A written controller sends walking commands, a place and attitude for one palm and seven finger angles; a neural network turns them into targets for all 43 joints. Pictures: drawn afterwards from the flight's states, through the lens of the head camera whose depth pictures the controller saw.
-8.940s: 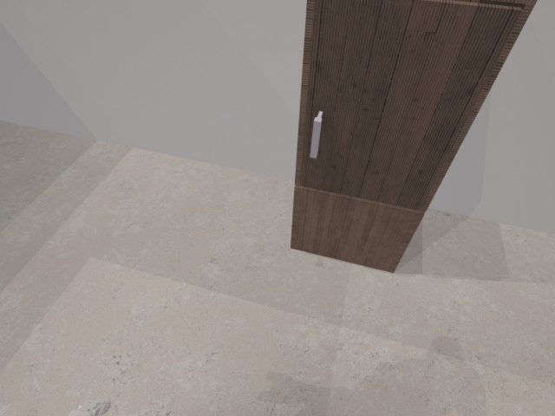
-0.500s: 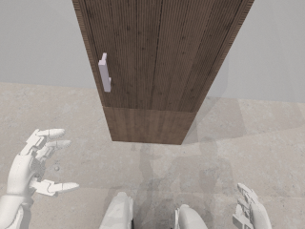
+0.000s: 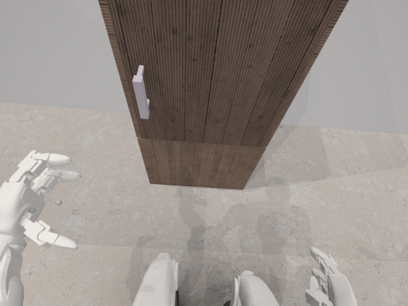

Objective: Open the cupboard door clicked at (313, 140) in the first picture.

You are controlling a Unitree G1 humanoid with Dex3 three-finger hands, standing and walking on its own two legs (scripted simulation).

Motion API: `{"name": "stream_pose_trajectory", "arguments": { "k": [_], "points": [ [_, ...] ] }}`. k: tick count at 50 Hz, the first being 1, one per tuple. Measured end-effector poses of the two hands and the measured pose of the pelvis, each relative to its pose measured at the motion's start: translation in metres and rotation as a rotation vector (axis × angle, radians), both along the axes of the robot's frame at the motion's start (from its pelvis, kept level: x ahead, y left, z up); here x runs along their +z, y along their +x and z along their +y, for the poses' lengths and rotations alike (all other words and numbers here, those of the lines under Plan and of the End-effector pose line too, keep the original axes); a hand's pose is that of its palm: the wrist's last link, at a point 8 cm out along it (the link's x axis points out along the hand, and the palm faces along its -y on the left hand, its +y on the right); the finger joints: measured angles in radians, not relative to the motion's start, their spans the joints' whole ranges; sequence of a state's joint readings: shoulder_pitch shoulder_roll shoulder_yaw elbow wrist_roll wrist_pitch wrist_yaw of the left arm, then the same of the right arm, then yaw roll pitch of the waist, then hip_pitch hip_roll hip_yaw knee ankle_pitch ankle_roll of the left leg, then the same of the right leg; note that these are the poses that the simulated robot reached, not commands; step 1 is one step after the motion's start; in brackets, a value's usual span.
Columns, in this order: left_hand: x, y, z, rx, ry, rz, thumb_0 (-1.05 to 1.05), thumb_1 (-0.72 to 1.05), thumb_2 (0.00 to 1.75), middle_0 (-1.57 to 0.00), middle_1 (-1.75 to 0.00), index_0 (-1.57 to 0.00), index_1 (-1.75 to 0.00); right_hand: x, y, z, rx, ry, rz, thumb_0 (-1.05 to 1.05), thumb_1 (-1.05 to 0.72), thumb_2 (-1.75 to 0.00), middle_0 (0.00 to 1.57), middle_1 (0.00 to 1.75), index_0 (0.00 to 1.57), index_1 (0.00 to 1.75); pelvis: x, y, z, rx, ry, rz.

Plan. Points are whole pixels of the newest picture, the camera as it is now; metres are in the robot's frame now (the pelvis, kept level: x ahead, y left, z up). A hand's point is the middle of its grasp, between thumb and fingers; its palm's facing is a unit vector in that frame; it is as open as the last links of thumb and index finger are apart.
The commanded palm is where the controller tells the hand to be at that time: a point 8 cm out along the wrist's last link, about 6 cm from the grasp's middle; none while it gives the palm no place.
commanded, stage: raise the hand with hooked fingers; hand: left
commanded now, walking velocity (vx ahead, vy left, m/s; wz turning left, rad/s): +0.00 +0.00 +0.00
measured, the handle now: (143, 93) +0.57 +0.19 +0.01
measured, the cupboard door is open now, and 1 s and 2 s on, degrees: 0 0 0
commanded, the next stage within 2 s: move the hooked fingers beside the handle in 0.50 s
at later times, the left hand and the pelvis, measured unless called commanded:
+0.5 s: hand (65, 197) +0.29 +0.27 +0.03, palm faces +0.02 -1.00 -0.05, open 14.0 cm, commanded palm +0.27 +0.31 +0.04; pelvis +0.00 -0.01 +0.00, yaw +0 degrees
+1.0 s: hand (83, 168) +0.34 +0.26 +0.03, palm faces +0.02 -1.00 -0.04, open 14.0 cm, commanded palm +0.33 +0.30 +0.03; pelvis +0.00 -0.01 -0.01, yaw -1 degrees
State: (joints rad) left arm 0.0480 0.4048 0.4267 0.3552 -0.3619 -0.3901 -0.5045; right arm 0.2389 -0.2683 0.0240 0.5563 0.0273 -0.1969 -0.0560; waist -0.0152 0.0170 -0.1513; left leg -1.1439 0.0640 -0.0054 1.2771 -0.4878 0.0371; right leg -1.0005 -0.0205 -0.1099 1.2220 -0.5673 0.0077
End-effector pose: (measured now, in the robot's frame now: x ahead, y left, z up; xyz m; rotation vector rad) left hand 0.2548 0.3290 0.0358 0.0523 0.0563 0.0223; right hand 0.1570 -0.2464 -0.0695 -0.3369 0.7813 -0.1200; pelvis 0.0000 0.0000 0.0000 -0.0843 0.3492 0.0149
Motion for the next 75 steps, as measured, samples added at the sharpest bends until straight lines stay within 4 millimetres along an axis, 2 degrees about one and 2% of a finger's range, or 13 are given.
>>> {"name": "stream_pose_trajectory", "arguments": {
  "k": [11,35,42,50,62,75],
  "points": [
    [-0.001,0.011,-0.004,-0.012,-0.007,0.008,-0.02,-0.5,0.3,-0.3,-1.2,-0.3,-1.19,-0.002,-0.012,-0.015,-0.043,-0.009,0.031,0.01,-0.91,-0.9,0.2,0.3,0.2,0.3,0.0,0.004,-0.002,-0.011,0.006,0.015],
    [0.003,0.01,-0.011,0.007,0.0,-0.015,-0.02,-0.5,0.3,-0.31,-1.2,-0.3,-1.2,-0.005,0.009,-0.01,-0.008,0.016,-0.007,0.01,-0.91,-0.9,0.2,0.3,0.2,0.3,-0.002,0.004,-0.009,-0.003,0.01,0.013],
    [-0.005,0.035,-0.019,-0.01,-0.011,-0.024,-0.02,-0.5,0.3,-0.31,-1.2,-0.3,-1.2,-0.012,0.002,-0.015,-0.017,-0.002,0.024,0.01,-0.91,-0.9,0.2,0.3,0.2,0.3,-0.007,0.002,-0.01,-0.004,0.011,0.022],
    [-0.005,0.068,-0.019,-0.004,-0.009,-0.026,-0.02,-0.5,0.3,-0.31,-1.2,-0.31,-1.2,-0.018,-0.018,-0.022,-0.067,-0.005,0.087,0.01,-0.91,-0.9,0.2,0.3,0.2,0.3,-0.008,0.001,-0.012,-0.018,0.013,0.036],
    [-0.014,0.099,-0.016,0.005,-0.015,-0.02,-0.02,-0.5,0.3,-0.3,-1.2,-0.3,-1.2,-0.03,-0.052,-0.031,-0.121,-0.023,0.215,0.01,-0.91,-0.9,0.2,0.3,0.2,0.3,-0.012,0.003,-0.009,-0.029,0.015,0.066],
    [-0.022,0.142,-0.02,0.013,-0.024,-0.022,-0.02,-0.5,0.3,-0.31,-1.2,-0.3,-1.2,-0.041,-0.07,-0.032,-0.15,-0.033,0.296,0.0,-0.91,-0.9,0.2,0.3,0.2,0.3,-0.019,0.001,-0.007,-0.037,0.011,0.097]
  ]
}}
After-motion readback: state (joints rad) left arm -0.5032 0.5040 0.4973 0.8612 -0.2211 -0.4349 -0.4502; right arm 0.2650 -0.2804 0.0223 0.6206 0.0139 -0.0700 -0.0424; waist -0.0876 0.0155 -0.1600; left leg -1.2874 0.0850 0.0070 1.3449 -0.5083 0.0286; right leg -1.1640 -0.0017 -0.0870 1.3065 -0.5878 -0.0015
